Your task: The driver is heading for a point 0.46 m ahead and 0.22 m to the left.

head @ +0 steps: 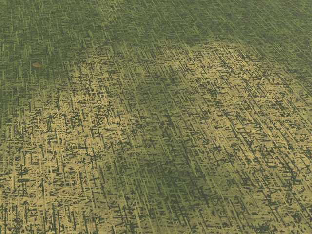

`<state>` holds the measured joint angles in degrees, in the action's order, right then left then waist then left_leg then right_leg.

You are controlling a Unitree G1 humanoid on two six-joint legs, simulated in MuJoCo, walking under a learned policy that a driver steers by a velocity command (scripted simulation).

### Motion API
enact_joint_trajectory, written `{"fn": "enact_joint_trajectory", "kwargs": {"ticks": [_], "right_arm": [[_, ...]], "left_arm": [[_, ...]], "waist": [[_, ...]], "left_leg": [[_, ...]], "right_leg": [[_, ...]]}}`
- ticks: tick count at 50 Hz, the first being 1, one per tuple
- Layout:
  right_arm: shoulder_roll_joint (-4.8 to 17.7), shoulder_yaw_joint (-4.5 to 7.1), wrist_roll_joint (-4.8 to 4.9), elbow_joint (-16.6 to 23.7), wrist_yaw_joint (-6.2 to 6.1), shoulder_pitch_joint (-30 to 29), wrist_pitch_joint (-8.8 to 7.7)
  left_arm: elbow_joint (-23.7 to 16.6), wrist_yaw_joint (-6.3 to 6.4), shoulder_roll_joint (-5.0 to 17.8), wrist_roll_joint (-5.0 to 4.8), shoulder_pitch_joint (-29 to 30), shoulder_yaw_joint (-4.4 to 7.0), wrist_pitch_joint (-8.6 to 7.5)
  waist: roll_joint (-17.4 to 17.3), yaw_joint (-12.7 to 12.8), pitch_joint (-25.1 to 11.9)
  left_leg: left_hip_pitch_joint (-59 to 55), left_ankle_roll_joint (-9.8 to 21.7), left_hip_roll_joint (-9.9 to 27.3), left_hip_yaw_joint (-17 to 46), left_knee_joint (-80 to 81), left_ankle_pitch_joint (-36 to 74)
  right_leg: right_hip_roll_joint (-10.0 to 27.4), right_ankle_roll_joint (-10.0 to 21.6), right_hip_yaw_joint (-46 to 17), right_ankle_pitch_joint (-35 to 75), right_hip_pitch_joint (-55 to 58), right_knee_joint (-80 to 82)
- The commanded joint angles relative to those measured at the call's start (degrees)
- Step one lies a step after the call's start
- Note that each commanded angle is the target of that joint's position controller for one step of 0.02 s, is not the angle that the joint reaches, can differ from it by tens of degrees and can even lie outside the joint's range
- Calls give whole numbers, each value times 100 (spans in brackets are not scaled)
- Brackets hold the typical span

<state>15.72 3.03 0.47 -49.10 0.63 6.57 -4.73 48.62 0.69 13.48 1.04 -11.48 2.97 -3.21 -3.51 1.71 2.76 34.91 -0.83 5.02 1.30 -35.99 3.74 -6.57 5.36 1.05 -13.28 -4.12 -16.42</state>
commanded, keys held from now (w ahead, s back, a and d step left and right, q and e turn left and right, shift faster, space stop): q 1.00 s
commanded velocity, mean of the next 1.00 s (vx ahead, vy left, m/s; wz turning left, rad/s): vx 0.04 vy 0.00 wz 0.50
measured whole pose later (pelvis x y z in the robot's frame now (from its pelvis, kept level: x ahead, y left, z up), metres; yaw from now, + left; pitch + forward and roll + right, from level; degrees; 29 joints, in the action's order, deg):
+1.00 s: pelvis +0.12 +0.01 -0.01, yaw +35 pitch +2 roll +0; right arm 17.3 4.8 0.5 -34.1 0.5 8.7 3.4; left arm 43.4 1.3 18.3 0.6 -9.2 4.9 0.4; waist 1.9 1.4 2.6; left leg 18.1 2.3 -1.1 -1.1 -32.4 -16.7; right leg 6.9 -3.5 5.1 -28.1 -20.2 -45.2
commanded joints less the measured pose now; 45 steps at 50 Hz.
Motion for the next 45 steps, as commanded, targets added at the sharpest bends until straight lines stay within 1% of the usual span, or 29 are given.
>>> {"fn": "enact_joint_trajectory", "kwargs": {"ticks": [1, 3, 4, 5, 6, 7, 8, 9, 10, 11, 13, 14, 18, 22, 24, 25, 26, 27, 28, 29, 30, 31, 32, 34, 35, 37, 40, 43, 45], "right_arm": [[623, 133, -3, 443, 100, -238, -67], [722, 179, -49, 482, 186, -30, -73], [780, 228, -64, 398, 214, 382, -82], [1032, 331, -86, 329, 199, 854, -93], [1464, 431, -142, 395, 139, 1150, -71], [1495, 388, -260, 445, 101, 1224, 4], [1099, 303, -176, 582, 77, 1037, 66], [972, 284, -85, 750, 32, 605, 128], [845, 244, 9, 823, -9, 368, 212], [803, 224, 28, 890, -55, 210, 286], [887, 261, -82, 964, -120, 126, 398], [947, 295, -103, 989, -156, 191, 426], [1098, 389, -21, 1101, -255, 245, 484], [1059, 398, -11, 1208, -276, 203, 590], [1037, 392, 29, 1277, -296, 104, 655], [984, 377, 59, 1301, -310, 116, 688], [773, 314, 53, 1337, -316, 248, 704], [504, 263, 62, 1525, -285, 297, 665], [922, 377, -34, 1544, -242, 287, 569], [1188, 485, -1, 1389, -212, 477, 569], [1144, 506, 21, 1221, -221, 659, 629], [1015, 484, 3, 1143, -248, 741, 695], [864, 440, 11, 1160, -241, 721, 740], [696, 365, 82, 1353, -210, 423, 755], [641, 331, 105, 1472, -198, 219, 747], [580, 287, 94, 1645, -159, 4, 737], [524, 235, 73, 1788, -69, -51, 741], [637, 284, 79, 1840, -5, 28, 792], [645, 320, 88, 1848, 46, 152, 827]], "left_arm": [[-140, 93, 965, -5, 9, 223, 38], [-168, 173, 997, -83, 122, 244, 152], [-220, 225, 1001, -129, 231, 246, 213], [-265, 265, 998, -115, 135, 244, 246], [-459, 250, 901, 36, -7, 203, 211], [-534, 158, 493, 75, -310, 78, 180], [-414, 64, 813, -52, -288, 118, 177], [-486, 46, 878, -184, 24, 149, 218], [-473, 83, 879, -155, 191, 171, 284], [-516, 141, 930, -91, 320, 210, 348], [-557, 181, 760, -78, 282, 187, 406], [-530, 203, 679, -88, 214, 166, 389], [-510, 236, 693, -105, 248, 154, 329], [-543, 176, 773, -150, 275, 186, 233], [-476, 116, 789, -169, 21, 213, 151], [-413, 88, 857, -164, -187, 250, 122], [-404, 103, 1206, -72, -385, 342, 118], [-460, 141, 1736, 85, -187, 453, 186], [-616, 136, 1500, 254, 24, 399, 174], [-790, 175, 1181, 203, 373, 308, 154], [-844, 192, 1005, 86, 614, 269, 155], [-875, 207, 931, -16, 659, 240, 162], [-866, 225, 918, -54, 598, 214, 178], [-826, 260, 968, -25, 353, 220, 240], [-802, 282, 1008, -13, 194, 237, 271], [-777, 302, 1142, -17, -15, 290, 316], [-843, 250, 1366, -51, 82, 382, 346], [-866, 153, 1455, -120, 153, 434, 339], [-852, 110, 1486, -210, 218, 456, 323]], "waist": [[814, 26, -432], [826, -118, -438], [776, -336, -575], [464, -525, -865], [-507, -439, -1382], [-1455, -236, -2024], [-632, -366, -2316], [-266, -330, -1709], [260, -258, -1225], [319, -196, -909], [-190, -72, -738], [-351, -89, -810], [-436, -209, -1117], [-614, -264, -1023], [-639, -105, -980], [-588, 3, -957], [-79, -21, -1014], [1614, -315, -735], [1932, -231, -725], [1393, -357, -703], [1087, -450, -611], [1003, -412, -572], [1003, -345, -496], [1130, -176, -421], [1221, -45, -433], [1323, 111, -555], [1408, 140, -651], [1470, 110, -648], [1456, -2, -626]], "left_leg": [[-473, 160, -194, -104, 160, -328], [-488, 306, -332, -241, 299, -933], [-907, 417, -481, -357, 631, -791], [-1713, 642, -427, -86, 998, 560], [-2973, 1223, 521, 1282, 864, 2978], [-4326, 2376, 1635, 3272, 1131, 3772], [-4199, 2257, 1487, 3203, 1308, 2343], [-3607, 2024, 1248, 2692, 1439, 1282], [-2933, 1761, 1007, 2325, 1661, 343], [-2318, 1605, 856, 2168, 1842, -408], [-1700, 1422, 407, 1875, 2047, -1006], [-1708, 1416, 337, 1816, 2042, -938], [-1824, 1340, 298, 1980, 1942, -1279], [-1912, 1203, 256, 2409, 1876, -1733], [-1855, 1060, 137, 2489, 1678, -1652], [-1673, 899, -37, 2411, 1494, -1734], [-1132, 615, -361, 2062, 834, -2355], [54, 288, -1331, 830, -470, -3439], [220, 42, -1119, 700, -1898, -3875], [133, -24, -964, 815, -2595, -3508], [142, -115, -930, 704, -2900, -3172], [270, -215, -893, 639, -3214, -2880], [350, -309, -862, 576, -3453, -2746], [434, -434, -756, 280, -3168, -2491], [531, -490, -675, 212, -2858, -2427], [421, -556, -508, 135, -2295, -2471], [-308, -478, -349, -137, -1467, -2577], [-911, -300, -404, -423, -754, -2541], [-1274, -88, -445, -512, -18, -2259]], "right_leg": [[1722, 492, -165, 3922, 212, -221], [1829, 428, -206, 4337, 451, -831], [1726, 299, -124, 4596, 426, -1400], [1384, 0, 77, 4238, 153, -2348], [704, -395, 328, 2002, -977, -4046], [-282, -672, -88, -2575, -2733, -5618], [128, -591, -877, -2466, -2886, -6107], [320, -600, -818, -2076, -3170, -6130], [514, -638, -715, -1767, -3193, -5772], [654, -667, -692, -1510, -3036, -5285], [564, -745, -508, -1180, -2521, -4331], [508, -802, -468, -1122, -2392, -3969], [456, -943, -564, -639, -2045, -3004], [404, -876, -608, -560, -1833, -2227], [379, -741, -509, -198, -1386, -1358], [484, -632, -494, 140, -944, -752], [1325, -340, -1143, 118, -354, -319], [2516, 428, -2583, 710, -175, 56], [3099, 1021, -3226, 1275, -607, 181], [2852, 926, -2673, 1496, -667, 24], [2438, 616, -2010, 1584, -655, -136], [2210, 449, -1636, 1602, -505, -229], [2141, 460, -1377, 1903, -476, -267], [2003, 535, -950, 2095, -298, -228], [2045, 592, -893, 2162, -39, -231], [2208, 688, -842, 2295, 311, -269], [2353, 712, -565, 2416, 120, -281], [2445, 668, -373, 2438, -60, -385], [2496, 526, -290, 2379, -82, -628]]}}
Velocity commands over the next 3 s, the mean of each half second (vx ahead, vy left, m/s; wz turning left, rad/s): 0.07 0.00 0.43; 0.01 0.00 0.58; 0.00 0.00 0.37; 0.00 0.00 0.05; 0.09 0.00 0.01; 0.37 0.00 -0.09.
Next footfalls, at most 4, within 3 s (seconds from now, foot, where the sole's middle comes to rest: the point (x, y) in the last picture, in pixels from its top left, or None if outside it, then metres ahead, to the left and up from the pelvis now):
0.10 left None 0.21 0.12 -0.78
0.52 right None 0.22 -0.11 -0.78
0.96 left None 0.09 0.13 -0.78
1.38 right None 0.25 -0.05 -0.78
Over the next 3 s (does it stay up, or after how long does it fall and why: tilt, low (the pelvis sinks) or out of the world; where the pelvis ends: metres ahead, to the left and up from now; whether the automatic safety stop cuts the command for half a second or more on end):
stays up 0.28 0.20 -0.01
